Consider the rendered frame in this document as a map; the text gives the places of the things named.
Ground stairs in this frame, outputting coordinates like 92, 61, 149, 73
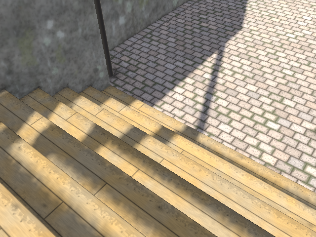
0, 85, 316, 237

